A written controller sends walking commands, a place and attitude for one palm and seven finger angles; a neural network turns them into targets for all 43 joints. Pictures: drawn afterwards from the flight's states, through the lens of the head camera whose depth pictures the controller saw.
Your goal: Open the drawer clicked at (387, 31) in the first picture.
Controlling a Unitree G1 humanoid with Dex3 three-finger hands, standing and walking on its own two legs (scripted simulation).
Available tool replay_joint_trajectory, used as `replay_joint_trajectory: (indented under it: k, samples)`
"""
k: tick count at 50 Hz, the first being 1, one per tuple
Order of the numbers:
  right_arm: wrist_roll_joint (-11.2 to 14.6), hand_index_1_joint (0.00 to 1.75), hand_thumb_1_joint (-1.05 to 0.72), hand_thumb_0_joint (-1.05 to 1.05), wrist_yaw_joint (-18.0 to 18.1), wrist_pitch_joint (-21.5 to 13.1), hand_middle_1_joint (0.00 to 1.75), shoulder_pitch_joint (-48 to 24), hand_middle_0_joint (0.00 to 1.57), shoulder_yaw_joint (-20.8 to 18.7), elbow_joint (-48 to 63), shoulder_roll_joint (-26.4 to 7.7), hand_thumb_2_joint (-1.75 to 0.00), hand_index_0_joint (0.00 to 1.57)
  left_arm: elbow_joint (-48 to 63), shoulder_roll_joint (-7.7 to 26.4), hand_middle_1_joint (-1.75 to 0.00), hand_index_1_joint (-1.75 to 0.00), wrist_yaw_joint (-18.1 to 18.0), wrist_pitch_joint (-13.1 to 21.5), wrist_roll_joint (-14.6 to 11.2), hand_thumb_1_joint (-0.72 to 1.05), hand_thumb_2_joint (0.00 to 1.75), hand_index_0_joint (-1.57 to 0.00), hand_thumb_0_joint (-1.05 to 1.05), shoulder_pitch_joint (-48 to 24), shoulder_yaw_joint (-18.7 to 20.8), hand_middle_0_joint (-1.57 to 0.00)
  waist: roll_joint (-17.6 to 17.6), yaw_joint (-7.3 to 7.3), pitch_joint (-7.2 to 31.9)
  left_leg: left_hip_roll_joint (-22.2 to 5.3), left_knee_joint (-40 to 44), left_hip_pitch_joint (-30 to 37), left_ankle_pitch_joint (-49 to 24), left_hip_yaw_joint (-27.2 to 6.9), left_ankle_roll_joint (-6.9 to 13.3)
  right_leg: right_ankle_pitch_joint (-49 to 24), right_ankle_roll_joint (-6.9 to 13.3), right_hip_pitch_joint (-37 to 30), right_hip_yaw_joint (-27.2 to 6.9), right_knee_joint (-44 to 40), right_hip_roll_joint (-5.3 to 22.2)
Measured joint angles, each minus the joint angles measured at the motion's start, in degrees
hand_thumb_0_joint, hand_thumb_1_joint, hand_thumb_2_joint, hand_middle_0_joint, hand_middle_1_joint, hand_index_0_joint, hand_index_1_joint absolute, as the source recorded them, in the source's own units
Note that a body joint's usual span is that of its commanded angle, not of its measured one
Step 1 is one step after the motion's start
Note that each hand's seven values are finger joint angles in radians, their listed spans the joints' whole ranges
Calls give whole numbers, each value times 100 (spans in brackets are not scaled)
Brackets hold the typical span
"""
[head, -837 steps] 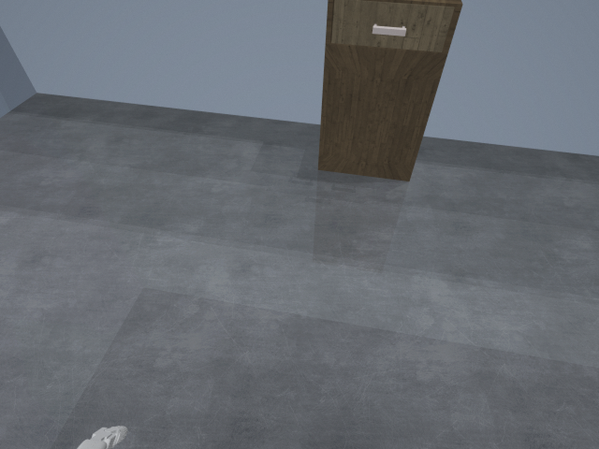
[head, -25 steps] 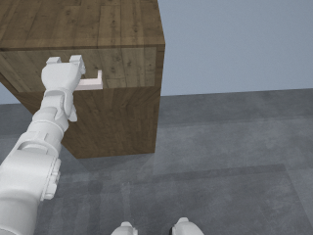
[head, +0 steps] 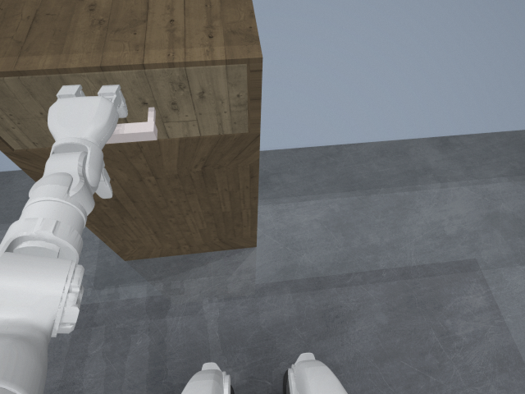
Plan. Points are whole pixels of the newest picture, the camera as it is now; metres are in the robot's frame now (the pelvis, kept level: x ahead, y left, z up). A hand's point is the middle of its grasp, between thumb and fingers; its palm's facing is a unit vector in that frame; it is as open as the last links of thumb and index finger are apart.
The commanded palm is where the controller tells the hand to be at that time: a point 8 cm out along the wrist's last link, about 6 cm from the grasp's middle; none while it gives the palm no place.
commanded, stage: lift the fingers back up to retry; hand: left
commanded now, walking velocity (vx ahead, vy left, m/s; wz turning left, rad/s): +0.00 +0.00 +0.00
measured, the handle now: (118, 124) +0.55 +0.22 +0.04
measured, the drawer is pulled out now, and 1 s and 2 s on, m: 0.00 0.00 0.00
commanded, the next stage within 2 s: re-aim the fingers above the handle in 0.80 s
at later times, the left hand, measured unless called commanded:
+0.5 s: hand (97, 136) +0.50 +0.24 +0.06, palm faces -0.05 -0.04 -1.00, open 13.7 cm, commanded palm +0.48 +0.23 +0.14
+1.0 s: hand (88, 123) +0.50 +0.24 +0.09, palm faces -0.06 -0.01 -1.00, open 13.6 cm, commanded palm +0.49 +0.23 +0.15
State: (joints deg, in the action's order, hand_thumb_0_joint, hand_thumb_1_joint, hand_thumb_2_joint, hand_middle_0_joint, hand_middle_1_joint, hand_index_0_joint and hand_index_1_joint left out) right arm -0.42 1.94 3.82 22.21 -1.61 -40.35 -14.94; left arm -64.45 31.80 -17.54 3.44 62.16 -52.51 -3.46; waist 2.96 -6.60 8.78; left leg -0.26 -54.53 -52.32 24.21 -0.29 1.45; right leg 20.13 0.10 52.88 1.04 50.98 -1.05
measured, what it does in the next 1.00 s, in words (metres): stands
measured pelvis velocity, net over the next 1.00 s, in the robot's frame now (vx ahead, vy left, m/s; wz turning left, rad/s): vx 0.04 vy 0.00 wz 0.02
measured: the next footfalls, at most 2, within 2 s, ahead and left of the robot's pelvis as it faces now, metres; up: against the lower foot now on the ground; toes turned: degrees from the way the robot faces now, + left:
none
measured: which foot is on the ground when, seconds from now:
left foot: down 0.00-1.00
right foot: down 0.00-1.00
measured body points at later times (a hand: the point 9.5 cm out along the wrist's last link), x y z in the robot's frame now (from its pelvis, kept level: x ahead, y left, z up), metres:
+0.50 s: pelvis +0.03 +0.00 +0.02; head +0.13 +0.00 +0.47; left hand +0.50 +0.24 +0.11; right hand +0.05 -0.27 -0.10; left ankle +0.01 +0.10 -0.68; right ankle +0.03 -0.12 -0.68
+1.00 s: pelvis +0.04 +0.00 +0.04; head +0.12 -0.01 +0.48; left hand +0.50 +0.24 +0.14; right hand +0.10 -0.27 -0.10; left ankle +0.01 +0.10 -0.68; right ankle +0.03 -0.12 -0.68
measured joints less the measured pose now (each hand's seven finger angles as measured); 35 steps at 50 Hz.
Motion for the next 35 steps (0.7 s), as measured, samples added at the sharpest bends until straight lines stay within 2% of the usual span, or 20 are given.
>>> replay_joint_trajectory:
  k: [11, 22, 35]
  samples:
    - [25, 30, -90, 1, 35, 28, 30, -95, 20, -38, 55, -9, -90, 20, 203, 13, -127, -122, 121, 103, -61, -48, 30, -33, 0, 285, 177, -26, 13, -2, -55, -28, 273, 318, -45, 11, -11, -59, 8, -315, -17, -283, -32]
    - [-19, 30, -90, 1, 22, 68, 30, -100, 20, -139, -11, 11, -90, 20, 668, -215, -123, -121, 162, 234, -71, -48, 30, -34, 0, 787, 258, -34, 20, 105, -65, -11, 761, 980, -73, 4, -1, -86, -10, -993, -20, -788, -19]
    - [29, 30, -90, 1, -42, 179, 30, -366, 20, -167, 23, 41, -90, 20, 1198, -431, -122, -123, 256, 20, -167, -48, 30, -38, 0, 1119, 132, -38, 91, 274, -96, 37, 1267, 1731, -130, 12, 15, -104, -33, -1728, -37, -1241, 25]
